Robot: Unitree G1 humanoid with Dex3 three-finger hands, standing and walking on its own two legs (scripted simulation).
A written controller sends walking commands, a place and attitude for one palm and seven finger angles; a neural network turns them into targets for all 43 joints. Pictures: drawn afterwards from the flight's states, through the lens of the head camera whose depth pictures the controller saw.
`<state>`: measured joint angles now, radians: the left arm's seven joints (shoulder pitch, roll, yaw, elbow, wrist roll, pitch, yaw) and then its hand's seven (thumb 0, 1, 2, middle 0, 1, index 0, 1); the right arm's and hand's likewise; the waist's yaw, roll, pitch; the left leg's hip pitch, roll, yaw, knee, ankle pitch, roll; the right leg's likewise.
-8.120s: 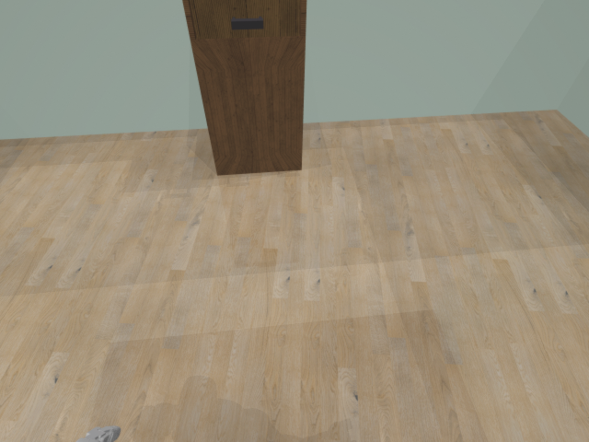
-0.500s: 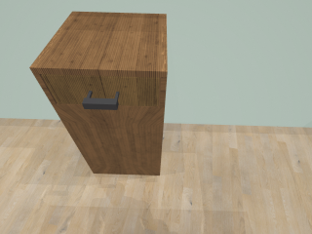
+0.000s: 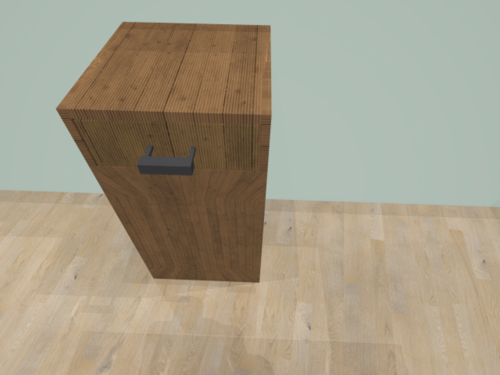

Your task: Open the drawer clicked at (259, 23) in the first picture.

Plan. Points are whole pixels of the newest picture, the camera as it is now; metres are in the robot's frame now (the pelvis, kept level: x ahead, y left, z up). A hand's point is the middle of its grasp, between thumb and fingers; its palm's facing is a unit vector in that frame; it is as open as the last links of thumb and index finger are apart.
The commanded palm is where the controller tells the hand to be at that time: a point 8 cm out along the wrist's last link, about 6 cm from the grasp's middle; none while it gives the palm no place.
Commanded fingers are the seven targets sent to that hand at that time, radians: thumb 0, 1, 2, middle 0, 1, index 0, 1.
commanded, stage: raise the hand with hooked fingers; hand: left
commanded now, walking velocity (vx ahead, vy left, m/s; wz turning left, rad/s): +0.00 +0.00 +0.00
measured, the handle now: (168, 158) +0.54 +0.24 -0.01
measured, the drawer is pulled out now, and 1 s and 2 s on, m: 0.00 0.00 0.00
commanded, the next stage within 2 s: move the hooked fingers above the handle in 1.82 s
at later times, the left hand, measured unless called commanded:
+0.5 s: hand (122, 359) +0.14 +0.21 -0.04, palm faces +0.05 -0.06 -1.00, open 9.5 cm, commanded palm +0.14 +0.21 +0.03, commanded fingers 0.00 0.20 0.60 -0.25 -0.75 -0.25 -0.75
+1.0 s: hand (115, 283) +0.23 +0.23 +0.04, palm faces +0.09 -0.07 -0.99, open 12.4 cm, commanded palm +0.20 +0.22 +0.10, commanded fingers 0.00 -0.38 0.35 -0.29 -1.12 -0.29 -1.12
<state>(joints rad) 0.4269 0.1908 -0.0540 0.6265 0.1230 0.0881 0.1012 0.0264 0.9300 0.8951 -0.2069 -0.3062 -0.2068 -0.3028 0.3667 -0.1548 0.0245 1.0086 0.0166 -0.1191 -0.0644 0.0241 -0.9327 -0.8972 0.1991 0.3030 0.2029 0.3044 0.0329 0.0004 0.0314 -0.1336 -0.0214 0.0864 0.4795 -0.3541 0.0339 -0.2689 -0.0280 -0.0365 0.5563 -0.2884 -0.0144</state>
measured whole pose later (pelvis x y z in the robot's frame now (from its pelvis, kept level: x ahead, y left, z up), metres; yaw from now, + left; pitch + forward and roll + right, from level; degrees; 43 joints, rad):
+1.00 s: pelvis -0.03 -0.02 -0.01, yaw +1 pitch +5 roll +1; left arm 0.14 0.40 -0.03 0.02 0.99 0.00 0.30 0.00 -0.16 0.44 -0.30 -0.99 -0.30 -0.98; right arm 0.15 -0.28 -0.06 0.64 -0.03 0.07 -0.02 0.02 -0.91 -0.90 0.20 0.30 0.20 0.30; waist 0.07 0.06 -0.02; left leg -0.33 -0.01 0.06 0.60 -0.35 0.02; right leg -0.44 -0.02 -0.05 0.64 -0.28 -0.03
